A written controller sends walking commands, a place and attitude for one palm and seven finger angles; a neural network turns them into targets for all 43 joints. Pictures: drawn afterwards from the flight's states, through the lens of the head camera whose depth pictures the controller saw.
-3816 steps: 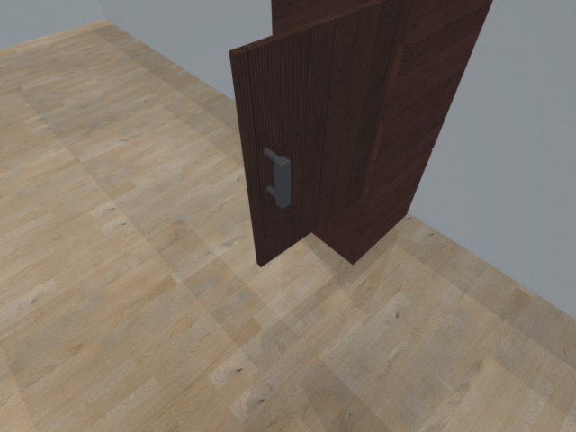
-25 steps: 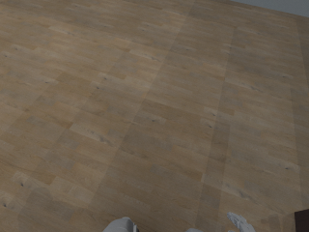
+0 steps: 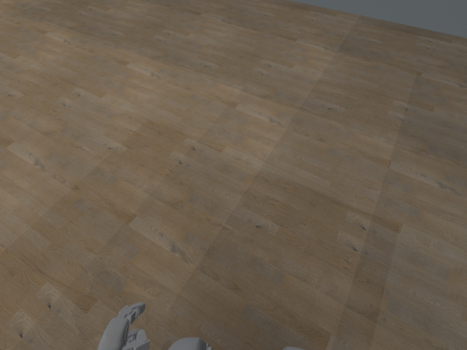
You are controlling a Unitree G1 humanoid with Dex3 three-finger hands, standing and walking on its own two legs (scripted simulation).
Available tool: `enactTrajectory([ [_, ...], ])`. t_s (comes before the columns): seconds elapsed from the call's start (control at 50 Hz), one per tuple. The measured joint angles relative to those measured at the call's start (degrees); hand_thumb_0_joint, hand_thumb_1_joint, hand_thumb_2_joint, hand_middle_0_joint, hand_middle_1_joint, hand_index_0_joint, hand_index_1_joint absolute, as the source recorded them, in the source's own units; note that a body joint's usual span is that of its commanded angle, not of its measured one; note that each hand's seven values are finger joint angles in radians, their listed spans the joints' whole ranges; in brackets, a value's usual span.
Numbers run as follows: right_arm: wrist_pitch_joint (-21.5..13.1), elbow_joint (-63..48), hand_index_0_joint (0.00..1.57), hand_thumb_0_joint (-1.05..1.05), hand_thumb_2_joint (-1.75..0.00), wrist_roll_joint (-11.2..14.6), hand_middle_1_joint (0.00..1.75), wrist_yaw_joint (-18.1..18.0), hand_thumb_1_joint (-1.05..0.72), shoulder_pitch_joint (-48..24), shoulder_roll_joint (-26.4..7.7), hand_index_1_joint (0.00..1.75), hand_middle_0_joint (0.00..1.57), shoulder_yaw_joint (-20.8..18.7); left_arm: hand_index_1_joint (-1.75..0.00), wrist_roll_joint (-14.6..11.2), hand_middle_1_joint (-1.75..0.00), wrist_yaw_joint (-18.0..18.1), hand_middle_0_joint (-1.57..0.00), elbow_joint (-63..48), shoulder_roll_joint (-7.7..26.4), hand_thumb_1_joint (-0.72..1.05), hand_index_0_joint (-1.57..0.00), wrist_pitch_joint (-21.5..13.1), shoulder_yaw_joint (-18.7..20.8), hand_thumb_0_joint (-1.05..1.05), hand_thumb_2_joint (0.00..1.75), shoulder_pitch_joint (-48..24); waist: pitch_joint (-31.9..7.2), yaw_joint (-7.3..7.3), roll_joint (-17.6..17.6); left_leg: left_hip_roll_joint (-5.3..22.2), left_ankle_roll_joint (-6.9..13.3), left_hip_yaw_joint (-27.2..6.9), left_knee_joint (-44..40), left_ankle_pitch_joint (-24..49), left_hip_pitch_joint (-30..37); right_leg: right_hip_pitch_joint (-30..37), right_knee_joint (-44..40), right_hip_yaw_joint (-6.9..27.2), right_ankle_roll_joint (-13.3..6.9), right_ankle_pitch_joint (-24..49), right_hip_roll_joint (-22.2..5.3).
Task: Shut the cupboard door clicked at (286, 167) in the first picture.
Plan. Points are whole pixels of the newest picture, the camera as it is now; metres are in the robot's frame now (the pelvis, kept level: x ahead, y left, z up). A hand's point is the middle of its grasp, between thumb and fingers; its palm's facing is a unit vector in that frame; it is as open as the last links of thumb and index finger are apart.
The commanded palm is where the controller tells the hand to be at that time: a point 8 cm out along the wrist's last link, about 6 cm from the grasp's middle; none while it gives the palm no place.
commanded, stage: turn to face it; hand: left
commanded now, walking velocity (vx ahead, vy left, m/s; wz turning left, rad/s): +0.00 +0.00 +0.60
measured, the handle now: out of the picture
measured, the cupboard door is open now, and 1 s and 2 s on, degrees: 9 9 9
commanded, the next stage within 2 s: none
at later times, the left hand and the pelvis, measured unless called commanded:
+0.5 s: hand out of the picture +0.07 +0.21 -0.18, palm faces +0.05 -0.97 -0.22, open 7.4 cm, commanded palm none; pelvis +0.08 +0.01 -0.01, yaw -5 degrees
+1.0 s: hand (138, 271) +0.30 +0.21 -0.15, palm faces -0.35 -0.91 -0.24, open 7.4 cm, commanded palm none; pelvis +0.10 +0.05 +0.01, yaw -23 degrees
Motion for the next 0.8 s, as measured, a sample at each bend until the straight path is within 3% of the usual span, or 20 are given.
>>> enactTrajectory([
  [0.08,1.1,-2.5,0.2,0.01,-0.89,-0.2,0.29,0.8,-0.91,-3.5,-0.5,0.3,0.19,-0.2,-0.3,0.0,-0.3,0.5,-0.2,2.4,-0.5,0.91,-0.2,0.9,0.2,0.0,0.9,3.7,-0.7,0.55,-1.3,2.6,-1.1,2.4,-4.4,3.3,-5.2,4.0,-3.4,-3.6,0.2,-0.7,-1.4],
  [0.18,0.1,-4.9,0.19,0.01,-0.89,-0.3,0.29,0.6,-0.91,-8.5,-0.4,0.3,0.19,0.6,-0.3,0.2,-0.3,1.1,-0.2,5.2,1.9,0.93,-0.2,1.3,1.4,-0.01,0.9,7.6,-0.4,4.18,-3.1,3.4,-0.6,3.6,-24.5,8.3,-1.5,6.1,-2.6,-5.2,1.3,-3.3,-2.3],
  [0.22,-1.4,-5.6,0.19,0.01,-0.89,-0.5,0.29,0.6,-0.91,-9.9,-0.8,0.3,0.19,1.4,-0.3,-0.1,-0.3,1.2,-0.2,6.7,2.2,0.92,-0.2,1.7,1.2,-0.01,0.9,10.3,-1.2,5.74,-2.0,4.2,0.1,3.5,-34.6,16.7,3.4,6.0,-0.1,-4.6,2.1,-5.4,-1.2],
  [0.28,-2.4,-4.8,0.2,0.01,-0.89,-0.7,0.29,-0.3,-0.91,-12.6,1.2,0.3,0.19,2.9,-0.3,-0.5,-0.3,1.4,-0.2,10.2,3.5,0.92,-0.2,3.5,0.8,0.0,0.9,12.3,-1.5,7.19,-4.0,4.0,1.3,5.6,-33.5,10.0,5.7,5.5,4.3,0.0,2.3,-11.8,-0.5],
  [0.32,-2.4,-4.9,0.2,0.01,-0.89,-0.7,0.29,-1.0,-0.91,-14.1,2.4,0.3,0.19,3.8,-0.3,-0.7,-0.3,1.0,-0.2,12.0,3.4,0.92,-0.2,4.8,0.7,0.0,0.9,12.8,-1.4,7.67,-4.2,4.2,1.4,7.1,-34.6,9.1,7.6,3.9,9.0,3.1,2.1,-15.1,0.8],
  [0.38,-1.7,-5.2,0.2,0.01,-0.89,-0.7,0.3,-1.5,-0.91,-15.6,3.5,0.3,0.19,4.4,-0.3,-0.8,-0.3,0.0,-0.19,12.8,2.3,0.92,-0.2,5.9,0.8,0.0,0.9,12.9,-0.9,7.73,-2.7,5.1,1.2,8.7,-36.4,9.6,9.8,1.9,12.5,4.6,1.8,-15.5,2.3],
  [0.46,0.0,-5.0,0.2,0.01,-0.89,-0.3,0.3,-1.3,-0.9,-15.9,3.8,0.3,0.2,4.1,-0.3,-0.3,-0.3,-1.0,-0.2,11.1,1.1,0.91,-0.2,5.7,1.3,0.01,0.9,13.2,-1.0,8.13,-1.0,6.5,0.4,11.2,-34.7,7.8,10.3,1.9,7.2,4.1,1.7,-7.5,3.3],
  [0.5,0.9,-4.9,0.2,0.01,-0.89,0.0,0.3,-1.1,-0.9,-15.3,3.5,0.3,0.2,3.5,-0.3,0.1,-0.3,-1.2,-0.2,10.0,1.0,0.91,-0.2,5.2,1.7,0.0,0.9,13.3,-1.3,8.28,-0.9,7.1,-0.2,12.4,-31.6,5.8,9.1,2.0,4.6,5.2,-0.1,-5.1,3.8],
  [0.56,2.4,-4.2,0.2,0.01,-0.89,0.3,0.3,-1.2,-0.9,-14.2,1.9,0.3,0.2,2.1,-0.3,0.3,-0.3,-0.7,-0.2,9.2,-0.2,0.91,-0.2,4.4,1.6,0.0,0.9,12.0,-1.4,8.29,0.8,4.9,-1.0,6.7,-20.5,-1.8,4.4,1.2,4.8,5.6,-1.5,-6.2,4.9],
  [0.62,2.7,-3.7,0.2,0.01,-0.89,0.5,0.3,-1.3,-0.9,-13.7,1.0,0.3,0.2,1.6,-0.3,0.3,-0.3,0.1,-0.2,7.9,-0.5,0.91,-0.2,4.0,1.7,0.0,0.9,11.3,-0.9,8.28,0.0,2.4,-1.5,3.1,-12.6,-1.7,1.1,1.9,0.9,7.7,-1.3,-3.5,5.7],
  [0.7,2.0,-4.5,0.2,0.01,-0.89,0.7,0.3,-1.6,-0.91,-12.5,0.6,0.3,0.2,1.3,-0.3,0.3,-0.3,0.0,-0.2,7.2,1.0,0.9,-0.2,4.4,2.2,0.0,0.9,10.3,-1.1,7.34,-2.4,1.3,-2.1,2.0,-20.0,-0.4,2.3,2.4,-2.7,11.1,-0.8,-1.1,6.1],
  [0.76,0.9,-5.6,0.2,0.01,-0.89,0.8,0.3,-1.8,-0.91,-11.5,0.3,0.3,0.19,1.4,-0.3,0.1,-0.3,-0.2,-0.2,6.9,2.6,0.9,-0.2,5.1,2.7,0.0,0.9,9.3,-1.4,6.43,-3.8,1.3,-2.0,1.6,-33.0,5.8,6.3,1.5,-1.9,13.6,0.3,-1.3,6.8],
  [0.78,0.3,-6.2,0.2,0.01,-0.89,0.6,0.3,-1.9,-0.91,-10.8,-0.2,0.3,0.2,1.6,-0.3,-0.2,-0.3,-0.3,-0.2,6.6,3.1,0.9,-0.2,5.5,2.9,0.0,0.9,9.1,-1.9,5.99,-3.3,2.2,-1.3,1.1,-38.1,9.0,8.0,0.6,-0.5,14.1,0.6,-1.9,7.7],
  [0.8,-0.2,-6.4,0.2,0.01,-0.89,0.4,0.3,-2.0,-0.91,-10.5,-0.2,0.3,0.19,1.6,-0.3,-0.4,-0.3,-0.5,-0.2,6.6,3.8,0.9,-0.2,5.9,3.1,0.0,0.9,8.2,-1.7,5.55,-3.9,2.2,-0.4,1.7,-38.0,9.9,7.9,-0.8,3.0,14.3,0.7,-5.6,7.6],
])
